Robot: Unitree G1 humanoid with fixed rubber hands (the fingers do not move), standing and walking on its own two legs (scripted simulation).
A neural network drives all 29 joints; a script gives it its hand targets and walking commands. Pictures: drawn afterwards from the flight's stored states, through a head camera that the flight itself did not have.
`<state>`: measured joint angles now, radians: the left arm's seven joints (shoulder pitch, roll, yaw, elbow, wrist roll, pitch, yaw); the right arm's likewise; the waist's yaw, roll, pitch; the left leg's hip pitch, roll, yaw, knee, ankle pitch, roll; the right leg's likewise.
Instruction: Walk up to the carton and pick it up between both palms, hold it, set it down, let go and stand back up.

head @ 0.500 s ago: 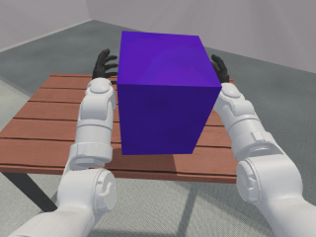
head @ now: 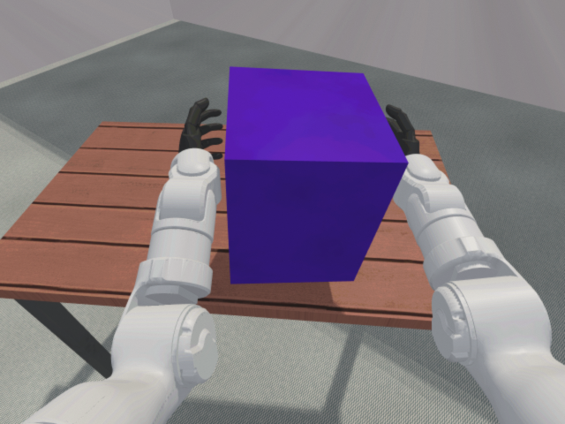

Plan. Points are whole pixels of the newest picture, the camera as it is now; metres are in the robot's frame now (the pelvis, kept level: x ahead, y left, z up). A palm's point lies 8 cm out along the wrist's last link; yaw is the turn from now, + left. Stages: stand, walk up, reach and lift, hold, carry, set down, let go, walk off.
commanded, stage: set down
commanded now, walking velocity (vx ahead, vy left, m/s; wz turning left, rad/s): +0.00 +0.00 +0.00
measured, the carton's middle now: (295, 180) +0.44 +0.03 +0.13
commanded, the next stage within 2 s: none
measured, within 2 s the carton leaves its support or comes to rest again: neither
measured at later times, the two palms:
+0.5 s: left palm (202, 165) +0.41 +0.16 +0.18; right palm (399, 164) +0.46 -0.13 +0.16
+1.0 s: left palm (205, 179) +0.41 +0.16 +0.15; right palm (395, 166) +0.47 -0.12 +0.14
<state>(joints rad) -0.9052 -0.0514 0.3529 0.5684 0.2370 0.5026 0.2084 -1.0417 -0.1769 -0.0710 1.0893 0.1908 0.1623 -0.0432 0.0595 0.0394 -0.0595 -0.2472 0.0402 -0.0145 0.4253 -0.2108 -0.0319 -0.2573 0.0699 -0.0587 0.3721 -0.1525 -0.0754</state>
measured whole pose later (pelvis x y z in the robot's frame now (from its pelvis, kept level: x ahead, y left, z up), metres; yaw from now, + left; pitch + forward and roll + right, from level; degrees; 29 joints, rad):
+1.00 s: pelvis +0.02 -0.01 +0.00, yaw +0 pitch +3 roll +0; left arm -0.85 -0.14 0.45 0.65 0.24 0.35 0.23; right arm -1.03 -0.17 -0.22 1.16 -0.05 0.07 0.05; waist 0.11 0.05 -0.04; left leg -0.25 0.05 -0.01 0.42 -0.23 -0.04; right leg -0.26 0.08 -0.06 0.37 -0.18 -0.09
